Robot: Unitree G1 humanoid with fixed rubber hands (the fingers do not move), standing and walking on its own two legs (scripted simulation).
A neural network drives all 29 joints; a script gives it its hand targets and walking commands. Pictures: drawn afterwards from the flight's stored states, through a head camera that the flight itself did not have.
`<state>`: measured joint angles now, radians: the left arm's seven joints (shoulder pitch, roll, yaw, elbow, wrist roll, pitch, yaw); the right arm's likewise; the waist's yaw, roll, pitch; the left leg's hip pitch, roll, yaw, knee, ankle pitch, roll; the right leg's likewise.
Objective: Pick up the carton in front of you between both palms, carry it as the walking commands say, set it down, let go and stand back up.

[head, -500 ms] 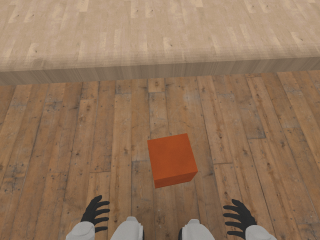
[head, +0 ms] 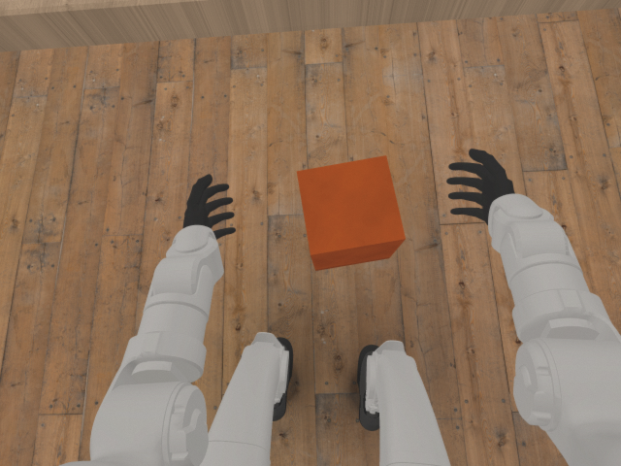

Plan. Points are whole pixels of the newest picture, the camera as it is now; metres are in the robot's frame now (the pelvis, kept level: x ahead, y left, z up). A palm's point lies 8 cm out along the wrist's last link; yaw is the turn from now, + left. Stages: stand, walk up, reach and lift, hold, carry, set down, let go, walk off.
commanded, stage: reach and lift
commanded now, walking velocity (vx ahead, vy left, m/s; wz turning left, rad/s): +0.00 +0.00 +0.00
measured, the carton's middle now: (347, 219) +0.54 -0.02 -0.55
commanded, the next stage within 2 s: none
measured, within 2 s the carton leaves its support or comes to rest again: neither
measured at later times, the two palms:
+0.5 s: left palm (225, 157) +0.51 +0.18 -0.13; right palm (479, 113) +0.60 -0.19 -0.13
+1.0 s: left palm (257, 211) +0.50 +0.18 -0.37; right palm (435, 190) +0.56 -0.19 -0.38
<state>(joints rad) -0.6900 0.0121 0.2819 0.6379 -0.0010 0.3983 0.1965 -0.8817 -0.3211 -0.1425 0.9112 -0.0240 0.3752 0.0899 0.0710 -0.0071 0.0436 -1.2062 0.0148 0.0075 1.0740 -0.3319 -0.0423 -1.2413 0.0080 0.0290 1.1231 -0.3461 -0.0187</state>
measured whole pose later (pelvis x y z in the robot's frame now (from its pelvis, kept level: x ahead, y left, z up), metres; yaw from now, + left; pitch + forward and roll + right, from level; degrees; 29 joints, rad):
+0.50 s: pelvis +0.03 -0.01 -0.01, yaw +2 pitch +46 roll +4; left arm -1.06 -0.02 0.49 0.63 0.10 0.19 0.16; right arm -1.38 -0.42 -0.29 1.08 -0.17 0.17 0.14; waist 0.08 0.00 0.02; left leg -1.52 0.00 -0.02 1.01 -0.30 -0.06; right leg -1.56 0.02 0.04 1.07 -0.32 -0.02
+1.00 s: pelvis -0.02 +0.01 -0.21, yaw +4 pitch +46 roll +7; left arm -1.29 0.09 0.35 0.81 -0.09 0.16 0.22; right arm -1.54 -0.56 -0.04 1.16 0.07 0.14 0.06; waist 0.07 0.03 0.19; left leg -2.13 -0.06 -0.01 1.83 -0.51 -0.09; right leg -2.18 0.05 0.10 1.89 -0.52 0.02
